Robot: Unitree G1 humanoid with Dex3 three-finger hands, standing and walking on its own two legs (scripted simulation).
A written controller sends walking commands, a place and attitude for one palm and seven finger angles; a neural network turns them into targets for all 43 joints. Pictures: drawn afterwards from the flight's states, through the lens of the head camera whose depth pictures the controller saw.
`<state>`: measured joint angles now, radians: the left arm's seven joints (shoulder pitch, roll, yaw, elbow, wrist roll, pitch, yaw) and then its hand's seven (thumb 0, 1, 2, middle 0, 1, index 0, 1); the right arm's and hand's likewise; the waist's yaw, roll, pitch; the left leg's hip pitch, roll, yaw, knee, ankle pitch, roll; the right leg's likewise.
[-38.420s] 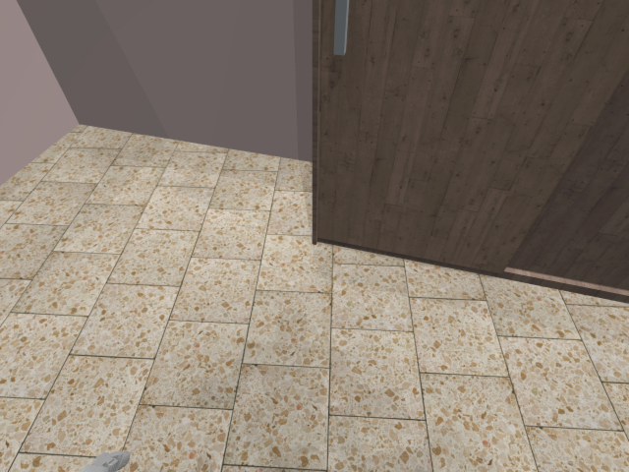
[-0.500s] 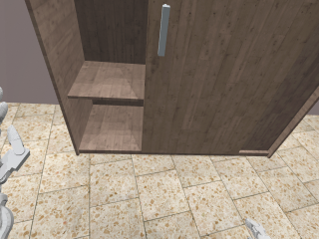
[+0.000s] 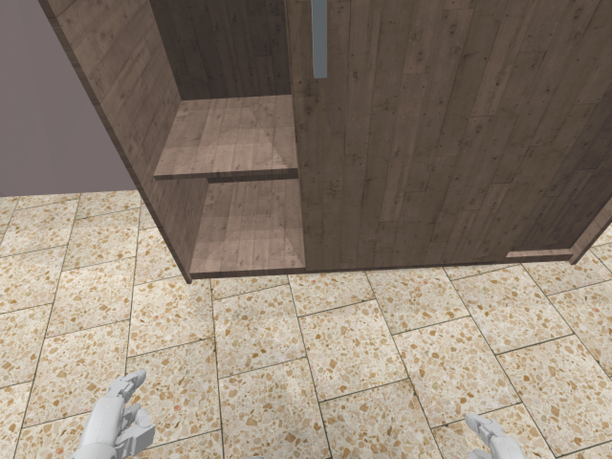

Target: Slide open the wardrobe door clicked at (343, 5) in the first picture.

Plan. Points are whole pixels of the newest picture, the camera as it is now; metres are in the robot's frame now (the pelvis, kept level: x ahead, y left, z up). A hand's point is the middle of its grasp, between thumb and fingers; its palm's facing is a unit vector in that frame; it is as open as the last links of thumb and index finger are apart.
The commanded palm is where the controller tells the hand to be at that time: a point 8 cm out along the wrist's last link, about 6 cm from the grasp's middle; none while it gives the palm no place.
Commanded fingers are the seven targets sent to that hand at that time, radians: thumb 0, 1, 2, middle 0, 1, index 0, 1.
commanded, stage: let the arm hang, fingers relaxed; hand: left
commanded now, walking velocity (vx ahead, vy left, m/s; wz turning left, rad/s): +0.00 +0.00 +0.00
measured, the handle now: (318, 22) +0.84 -0.02 +0.20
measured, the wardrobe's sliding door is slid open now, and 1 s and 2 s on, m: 0.45 0.45 0.45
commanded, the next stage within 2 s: look to check the result in 0.92 s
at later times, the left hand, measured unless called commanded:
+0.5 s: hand out of the picture +0.03 +0.20 -0.13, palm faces +0.00 -0.97 -0.24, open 7.3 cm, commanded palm none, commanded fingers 0.00 0.90 0.90 -0.20 -0.30 -0.20 -0.30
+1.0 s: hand out of the picture -0.02 +0.20 -0.14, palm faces -0.01 -0.99 -0.16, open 7.4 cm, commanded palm none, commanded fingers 0.00 0.90 0.90 -0.20 -0.30 -0.20 -0.30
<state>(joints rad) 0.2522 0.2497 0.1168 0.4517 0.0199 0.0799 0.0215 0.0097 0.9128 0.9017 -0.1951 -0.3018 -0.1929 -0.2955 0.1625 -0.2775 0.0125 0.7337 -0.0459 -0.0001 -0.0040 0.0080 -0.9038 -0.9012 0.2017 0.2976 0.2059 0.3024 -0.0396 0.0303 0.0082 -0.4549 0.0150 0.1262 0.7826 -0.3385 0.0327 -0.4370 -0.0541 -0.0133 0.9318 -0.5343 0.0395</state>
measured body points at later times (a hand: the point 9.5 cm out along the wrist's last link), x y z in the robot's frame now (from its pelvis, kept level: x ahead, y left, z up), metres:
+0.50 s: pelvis -0.01 +0.01 +0.04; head -0.01 +0.00 +0.49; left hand +0.03 +0.25 -0.11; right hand +0.01 -0.22 -0.12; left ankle +0.00 +0.10 -0.70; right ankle +0.00 -0.11 -0.70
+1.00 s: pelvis -0.01 +0.04 +0.04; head +0.00 +0.04 +0.49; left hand -0.02 +0.25 -0.13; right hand -0.03 -0.18 -0.12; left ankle +0.00 +0.10 -0.70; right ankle +0.00 -0.11 -0.70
